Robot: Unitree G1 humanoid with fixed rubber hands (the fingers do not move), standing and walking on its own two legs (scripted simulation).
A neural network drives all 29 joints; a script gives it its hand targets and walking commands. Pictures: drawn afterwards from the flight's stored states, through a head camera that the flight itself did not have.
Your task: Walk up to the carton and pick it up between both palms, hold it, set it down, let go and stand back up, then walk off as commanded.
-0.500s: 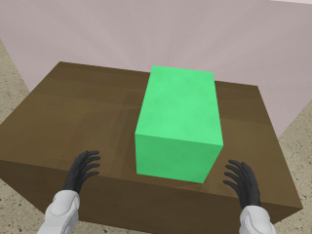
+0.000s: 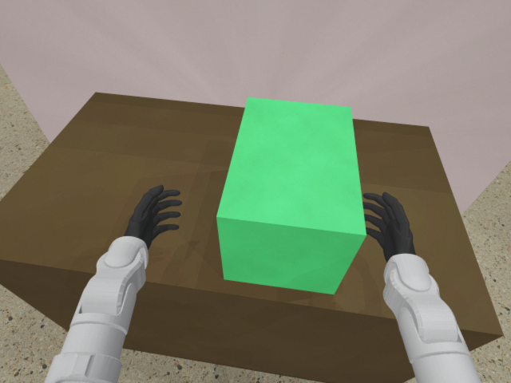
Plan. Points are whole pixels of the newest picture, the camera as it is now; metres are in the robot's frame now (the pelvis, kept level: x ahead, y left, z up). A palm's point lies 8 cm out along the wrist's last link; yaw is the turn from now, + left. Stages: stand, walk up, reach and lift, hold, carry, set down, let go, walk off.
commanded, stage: reach and lift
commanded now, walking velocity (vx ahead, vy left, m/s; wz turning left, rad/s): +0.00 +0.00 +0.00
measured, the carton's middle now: (288, 191) +0.48 -0.05 -0.01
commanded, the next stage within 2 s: none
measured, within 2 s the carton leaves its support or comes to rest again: neither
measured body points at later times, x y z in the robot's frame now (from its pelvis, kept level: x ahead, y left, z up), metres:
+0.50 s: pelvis +0.00 +0.00 +0.00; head +0.04 +0.01 +0.45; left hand +0.42 +0.20 +0.09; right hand +0.38 -0.19 +0.08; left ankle -0.05 +0.11 -0.74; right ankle +0.02 -0.11 -0.74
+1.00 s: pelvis +0.02 +0.00 +0.00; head +0.07 +0.01 +0.45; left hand +0.48 +0.19 +0.11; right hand +0.45 -0.19 +0.08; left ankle -0.05 +0.11 -0.74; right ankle +0.02 -0.11 -0.74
